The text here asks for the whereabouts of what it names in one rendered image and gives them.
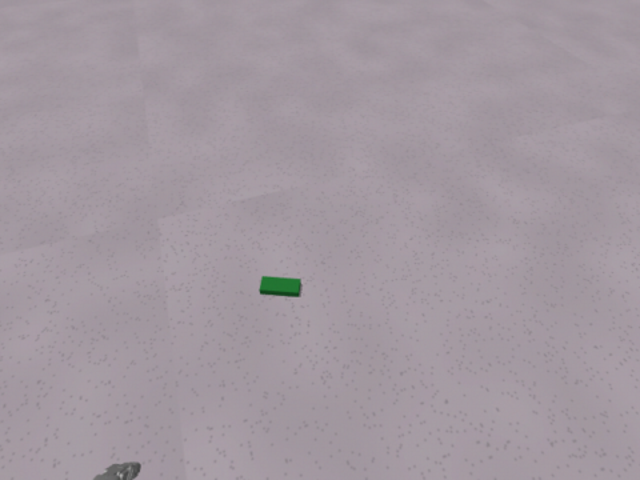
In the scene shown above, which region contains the small box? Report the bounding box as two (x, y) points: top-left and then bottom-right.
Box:
(259, 276), (301, 297)

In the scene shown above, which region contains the left robot hand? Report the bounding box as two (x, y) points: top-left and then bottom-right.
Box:
(93, 462), (141, 480)

